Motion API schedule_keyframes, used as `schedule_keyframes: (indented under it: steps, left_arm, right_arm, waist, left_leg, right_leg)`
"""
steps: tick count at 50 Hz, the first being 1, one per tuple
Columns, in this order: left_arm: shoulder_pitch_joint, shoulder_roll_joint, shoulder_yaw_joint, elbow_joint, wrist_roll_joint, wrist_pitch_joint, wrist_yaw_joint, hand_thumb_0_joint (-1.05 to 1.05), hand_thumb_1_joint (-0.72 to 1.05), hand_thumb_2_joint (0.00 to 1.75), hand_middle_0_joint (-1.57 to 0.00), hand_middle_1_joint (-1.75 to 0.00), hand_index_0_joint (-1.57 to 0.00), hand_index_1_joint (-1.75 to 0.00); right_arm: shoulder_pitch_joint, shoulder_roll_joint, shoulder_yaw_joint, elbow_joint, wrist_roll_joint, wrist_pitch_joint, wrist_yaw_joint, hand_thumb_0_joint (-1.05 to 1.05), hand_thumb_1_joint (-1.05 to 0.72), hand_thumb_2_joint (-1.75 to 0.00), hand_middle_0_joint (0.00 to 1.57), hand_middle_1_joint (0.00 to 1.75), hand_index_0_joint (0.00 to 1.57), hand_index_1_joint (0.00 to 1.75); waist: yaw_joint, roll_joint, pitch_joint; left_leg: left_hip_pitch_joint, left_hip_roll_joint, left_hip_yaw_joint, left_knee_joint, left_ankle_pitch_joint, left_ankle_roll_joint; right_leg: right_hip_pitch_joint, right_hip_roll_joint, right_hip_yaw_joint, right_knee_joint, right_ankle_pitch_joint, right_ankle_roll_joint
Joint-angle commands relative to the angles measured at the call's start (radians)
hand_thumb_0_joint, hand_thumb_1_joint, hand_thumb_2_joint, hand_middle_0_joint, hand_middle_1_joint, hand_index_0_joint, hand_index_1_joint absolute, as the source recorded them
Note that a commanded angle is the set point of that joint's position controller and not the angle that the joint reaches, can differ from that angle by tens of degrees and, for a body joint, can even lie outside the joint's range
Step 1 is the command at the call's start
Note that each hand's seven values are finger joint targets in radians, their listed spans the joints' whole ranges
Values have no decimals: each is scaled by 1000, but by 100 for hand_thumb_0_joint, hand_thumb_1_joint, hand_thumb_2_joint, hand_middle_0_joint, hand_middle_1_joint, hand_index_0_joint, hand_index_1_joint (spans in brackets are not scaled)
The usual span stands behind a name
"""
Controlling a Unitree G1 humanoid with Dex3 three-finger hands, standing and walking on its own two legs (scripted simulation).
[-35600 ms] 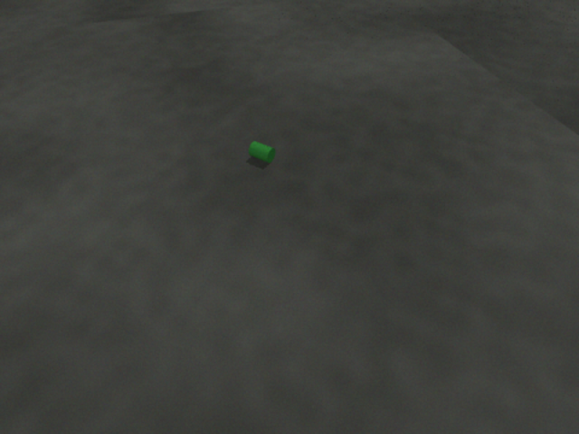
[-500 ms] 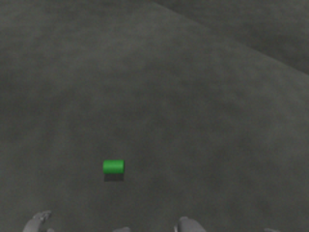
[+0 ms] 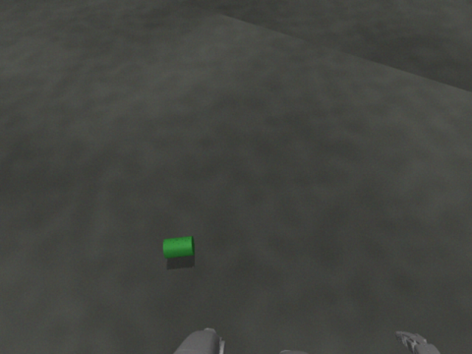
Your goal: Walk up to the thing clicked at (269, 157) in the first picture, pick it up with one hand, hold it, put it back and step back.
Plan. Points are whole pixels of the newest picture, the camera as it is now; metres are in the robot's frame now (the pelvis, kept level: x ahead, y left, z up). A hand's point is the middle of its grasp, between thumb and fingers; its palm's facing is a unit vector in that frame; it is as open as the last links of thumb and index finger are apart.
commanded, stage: step back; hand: left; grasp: from above
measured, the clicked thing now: (179, 247) +0.59 +0.29 -0.72
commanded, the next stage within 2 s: none
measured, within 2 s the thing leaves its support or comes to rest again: neither
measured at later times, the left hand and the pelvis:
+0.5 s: hand out of the picture -0.06 +0.27 -0.15, palm faces +0.07 -0.94 -0.34, open 7.4 cm; pelvis -0.15 +0.00 +0.01, yaw +3 degrees
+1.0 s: hand out of the picture -0.21 +0.24 -0.14, palm faces +0.07 -0.90 -0.43, open 7.4 cm; pelvis -0.32 -0.04 -0.01, yaw +6 degrees
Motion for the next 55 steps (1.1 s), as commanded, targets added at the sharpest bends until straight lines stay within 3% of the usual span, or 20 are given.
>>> schedule_keyframes:
  steps: [1,7,12,13,15,16,20,26,31,33,35,36,40,46,49,50,51,52,53,55]
  left_arm:
    - [-116,239,71,-140,-4,-27,34,0,90,90,-20,-30,-20,-30]
    - [15,229,69,-153,0,-11,39,0,90,90,-20,-30,-20,-30]
    - [-74,262,59,-184,-16,12,28,0,90,90,-20,-30,-20,-30]
    - [-65,232,52,-192,-16,17,25,0,90,90,-20,-30,-20,-30]
    - [-118,229,66,-207,-19,13,33,0,90,90,-20,-30,-20,-30]
    - [-134,243,75,-193,-5,13,41,0,90,90,-20,-30,-20,-30]
    - [15,222,74,-122,-28,18,25,0,90,90,-20,-30,-20,-30]
    - [-12,204,61,-135,-14,-1,25,0,90,90,-20,-30,-20,-30]
    - [107,196,56,-68,-15,-13,19,0,90,90,-20,-30,-20,-30]
    - [164,221,65,-26,-3,-17,17,0,90,90,-20,-30,-20,-30]
    - [109,357,102,-68,9,-16,10,0,90,90,-20,-30,-20,-30]
    - [8,444,111,-107,18,-13,13,0,90,90,-20,-30,-20,-30]
    - [-174,269,78,-149,7,-21,27,0,90,90,-20,-30,-20,-30]
    - [-18,248,74,-142,14,-8,45,0,90,90,-20,-30,-20,-30]
    - [-30,258,63,-152,-12,14,38,0,90,90,-20,-30,-20,-30]
    - [-28,242,50,-164,-15,21,34,0,90,90,-20,-30,-20,-30]
    - [9,210,39,-169,-19,25,30,0,90,90,-20,-30,-20,-30]
    - [-7,189,34,-175,-28,24,35,0,90,90,-20,-30,-20,-30]
    - [-109,236,54,-185,-15,26,50,0,90,90,-20,-30,-20,-30]
    - [-128,248,63,-150,-21,30,38,0,90,90,-20,-30,-20,-30]
  right_arm:
    - [67,-192,-47,-47,5,-29,-17,0,-90,-90,20,30,20,30]
    - [59,-176,-31,-91,-3,-46,-27,0,-90,-90,20,30,20,30]
    - [191,-186,-54,-41,-23,-53,-14,0,-90,-90,20,30,20,30]
    - [174,-212,-63,-50,-33,-57,-13,0,-90,-90,20,30,20,30]
    - [93,-376,-95,-89,-48,-56,-1,0,-90,-90,20,30,20,30]
    - [53,-374,-94,-101,-49,-62,-5,0,-90,-90,20,30,20,30]
    - [-50,-226,-55,-121,-46,-70,-16,0,-90,-90,20,30,20,30]
    - [79,-231,-70,-119,-30,-61,-19,0,-90,-90,20,30,20,30]
    - [18,-275,-79,-148,-30,-32,-9,0,-90,-90,20,30,20,30]
    - [-6,-264,-74,-153,-17,-18,-5,0,-90,-90,20,30,20,30]
    - [-23,-178,-52,-180,-6,-22,-8,0,-90,-90,20,30,20,30]
    - [-50,-218,-71,-175,-20,-16,-23,0,-90,-90,20,30,20,30]
    - [97,-207,-62,-83,-6,-20,-10,0,-90,-90,20,30,20,30]
    - [87,-164,-36,-113,-19,-50,-20,0,-90,-90,20,30,20,30]
    - [177,-162,-47,-71,-30,-63,-20,0,-90,-90,20,30,20,30]
    - [179,-190,-60,-64,-35,-62,-22,0,-90,-90,20,30,20,30]
    - [157,-259,-79,-73,-47,-59,-22,0,-90,-90,20,30,20,30]
    - [91,-343,-90,-97,-52,-51,-13,0,-90,-90,20,30,20,30]
    - [103,-407,-99,-111,-53,-52,-10,0,-90,-90,20,30,20,30]
    - [64,-303,-75,-106,-51,-60,-20,0,-90,-90,20,30,20,30]
  waist:
    - [-37,-150,-137]
    - [42,-198,-249]
    - [-40,-193,-269]
    - [-31,-103,-255]
    - [-66,215,-201]
    - [-71,196,-153]
    - [39,80,-134]
    - [-55,137,-220]
    - [-14,198,-290]
    - [12,150,-284]
    - [22,-236,-186]
    - [56,-352,-111]
    - [-65,-161,-78]
    - [28,-240,-217]
    - [-1,-210,-281]
    - [1,-171,-274]
    - [20,-24,-282]
    - [26,186,-242]
    - [-68,254,-217]
    - [-43,116,-175]
  left_leg:
    - [-9,-76,-101,223,-1,-11]
    - [-62,0,-21,-128,-38,-38]
    - [243,38,49,-558,272,19]
    - [280,111,-68,-609,308,42]
    - [183,462,-472,-687,481,267]
    - [53,496,-524,-708,476,321]
    - [175,281,-158,-627,596,181]
    - [436,310,-159,-529,690,258]
    - [334,295,-129,-453,597,202]
    - [171,241,-112,-429,425,126]
    - [-126,-24,-28,-166,0,12]
    - [-29,-8,-63,88,-106,-19]
    - [-2,-73,-108,227,77,-6]
    - [-60,34,-20,-235,-22,-21]
    - [124,32,69,-641,259,-2]
    - [215,64,5,-660,412,12]
    - [342,218,-203,-635,553,63]
    - [360,393,-398,-635,709,177]
    - [169,496,-501,-650,687,309]
    - [110,392,-298,-611,746,275]
  right_leg:
    - [-6,-227,174,-231,493,-155]
    - [325,-253,181,-135,621,-183]
    - [108,-234,156,-84,378,-102]
    - [15,-180,132,-36,233,-56]
    - [-189,58,28,340,-302,35]
    - [-145,57,121,516,-327,41]
    - [-223,102,147,650,-139,28]
    - [-227,39,74,366,-198,97]
    - [23,-15,-36,-115,-46,61]
    - [154,-15,-39,-228,93,17]
    - [84,-301,389,-337,-64,-120]
    - [-213,-472,547,-431,-125,-260]
    - [-169,-230,126,-288,135,-124]
    - [283,-266,127,-114,498,-141]
    - [281,-241,85,56,597,-105]
    - [165,-211,80,71,490,-62]
    - [-42,-128,33,151,248,-15]
    - [-243,25,-69,297,-240,24]
    - [-169,8,49,466,-376,41]
    - [-115,28,123,601,-275,30]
